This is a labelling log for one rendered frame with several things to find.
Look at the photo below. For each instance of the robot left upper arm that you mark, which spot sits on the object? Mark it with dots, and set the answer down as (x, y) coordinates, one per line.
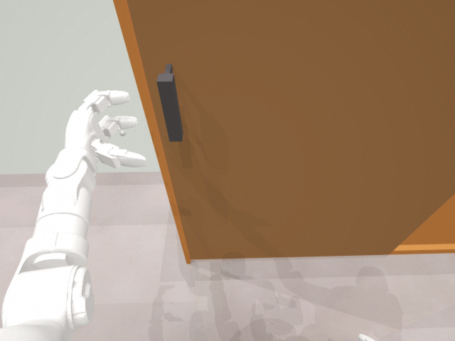
(48, 304)

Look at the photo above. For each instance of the wardrobe door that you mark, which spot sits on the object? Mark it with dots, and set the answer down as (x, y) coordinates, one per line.
(310, 127)
(439, 228)

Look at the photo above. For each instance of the robot left hand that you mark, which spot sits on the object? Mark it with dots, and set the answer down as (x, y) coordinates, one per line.
(83, 130)

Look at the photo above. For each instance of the handle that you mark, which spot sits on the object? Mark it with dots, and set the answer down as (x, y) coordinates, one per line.
(169, 101)

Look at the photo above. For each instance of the left robot forearm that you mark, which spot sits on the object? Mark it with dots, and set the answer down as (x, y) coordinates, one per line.
(60, 235)

